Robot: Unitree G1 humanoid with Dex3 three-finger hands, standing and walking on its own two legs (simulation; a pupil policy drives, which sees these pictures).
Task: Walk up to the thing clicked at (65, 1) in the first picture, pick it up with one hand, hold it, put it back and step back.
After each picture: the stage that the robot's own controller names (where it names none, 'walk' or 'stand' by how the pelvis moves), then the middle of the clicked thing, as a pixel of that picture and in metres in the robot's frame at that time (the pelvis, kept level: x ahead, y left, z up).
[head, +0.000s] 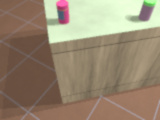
stand; (63, 12) +0.82 +0.13 +0.00
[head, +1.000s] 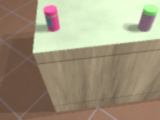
rise first; (52, 18) +0.72 +0.20 +0.02
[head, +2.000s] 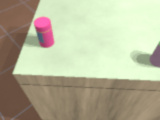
rise first; (44, 33) +0.56 +0.19 +0.03
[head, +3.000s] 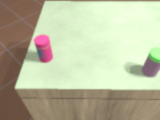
stand; (44, 49) +0.55 +0.20 +0.00
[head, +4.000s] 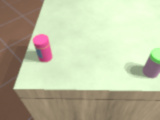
stand; (43, 48) +0.54 +0.20 -0.01
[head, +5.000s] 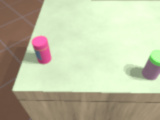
stand; (42, 50) +0.53 +0.20 -0.01
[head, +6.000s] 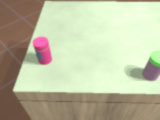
stand; (42, 51) +0.53 +0.20 -0.01
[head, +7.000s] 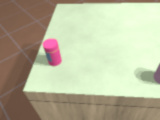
rise first; (52, 52) +0.52 +0.20 +0.00
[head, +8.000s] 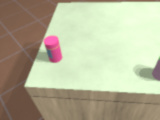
go down; (53, 49) +0.55 +0.20 +0.00
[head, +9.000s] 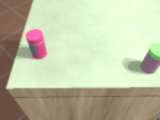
go down; (37, 44) +0.54 +0.18 +0.00
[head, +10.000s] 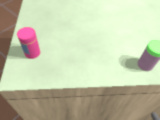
go down; (29, 43) +0.53 +0.19 +0.01
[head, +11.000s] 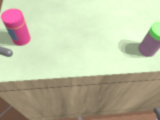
close in; (17, 28) +0.53 +0.20 +0.05
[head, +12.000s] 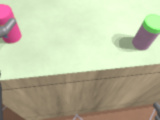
lift; (6, 25) +0.54 +0.21 +0.06
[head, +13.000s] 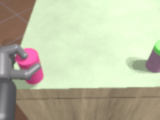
lift; (30, 67) +0.38 +0.19 +0.08
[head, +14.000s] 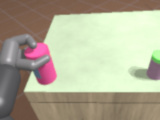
lift; (42, 64) +0.33 +0.15 +0.17
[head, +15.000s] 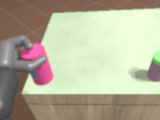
hold; (38, 65) +0.34 +0.16 +0.16
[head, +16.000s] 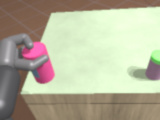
crouch; (39, 63) +0.34 +0.15 +0.16
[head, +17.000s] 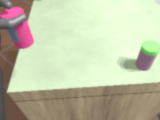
crouch; (18, 28) +0.47 +0.19 +0.18
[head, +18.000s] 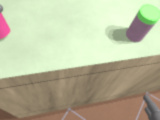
lower; out of the picture +0.54 +0.21 +0.08
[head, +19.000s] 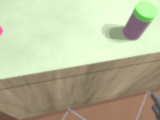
lower; out of the picture +0.54 +0.22 +0.08
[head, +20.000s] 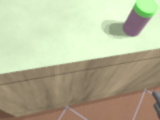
lower; out of the picture +0.55 +0.22 +0.09
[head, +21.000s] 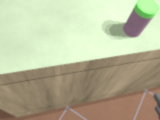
lower; out of the picture +0.55 +0.22 +0.09
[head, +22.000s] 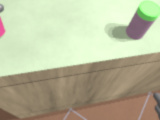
open; out of the picture +0.54 +0.21 +0.09
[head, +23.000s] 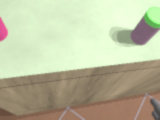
rise; out of the picture +0.51 +0.21 +0.07
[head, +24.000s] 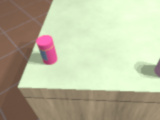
sink last; (47, 50) +0.51 +0.20 +0.04
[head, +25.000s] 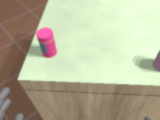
stand; (47, 43) +0.53 +0.20 +0.03
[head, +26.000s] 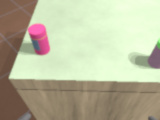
stand; (39, 40) +0.53 +0.20 +0.04
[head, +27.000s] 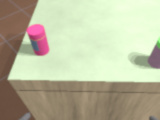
stand; (38, 40) +0.52 +0.21 +0.05
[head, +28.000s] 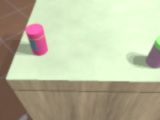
stand; (37, 40) +0.53 +0.20 +0.06
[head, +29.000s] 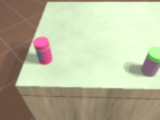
stand; (43, 51) +0.54 +0.20 +0.00
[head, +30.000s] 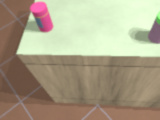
walk; (42, 17) +0.62 +0.22 +0.01
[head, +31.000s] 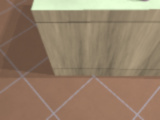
walk; out of the picture +0.89 +0.17 +0.02
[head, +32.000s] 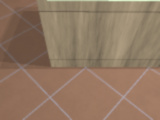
stand; out of the picture +1.13 +0.23 +0.01
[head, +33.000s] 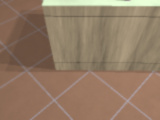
stand; out of the picture +1.12 +0.19 -0.01
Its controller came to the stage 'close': yes
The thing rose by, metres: 0.19
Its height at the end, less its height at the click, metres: +0.00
